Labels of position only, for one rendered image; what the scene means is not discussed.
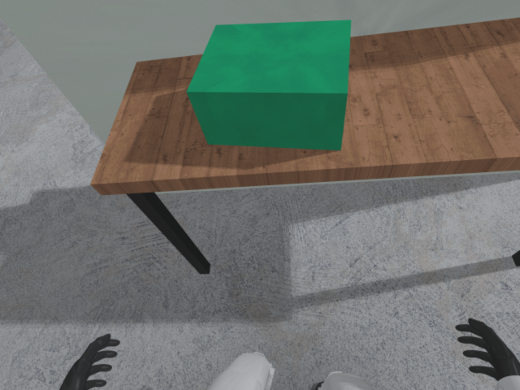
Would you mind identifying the robot thigh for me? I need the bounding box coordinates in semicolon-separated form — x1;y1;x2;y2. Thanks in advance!
318;373;375;390
208;353;275;390

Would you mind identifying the right robot hand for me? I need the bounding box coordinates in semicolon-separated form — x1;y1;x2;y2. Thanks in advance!
455;318;520;381

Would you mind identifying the right robot thigh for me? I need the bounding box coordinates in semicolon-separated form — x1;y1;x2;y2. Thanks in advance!
318;373;375;390

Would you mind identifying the left robot thigh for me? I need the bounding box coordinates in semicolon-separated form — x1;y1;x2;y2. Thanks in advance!
208;353;275;390

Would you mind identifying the table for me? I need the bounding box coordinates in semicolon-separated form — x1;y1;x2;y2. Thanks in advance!
90;17;520;274

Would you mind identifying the carton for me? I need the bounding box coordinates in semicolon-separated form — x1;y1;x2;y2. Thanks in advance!
187;20;351;150

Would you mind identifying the left robot hand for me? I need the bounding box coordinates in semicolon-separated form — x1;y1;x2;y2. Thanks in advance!
59;334;120;390

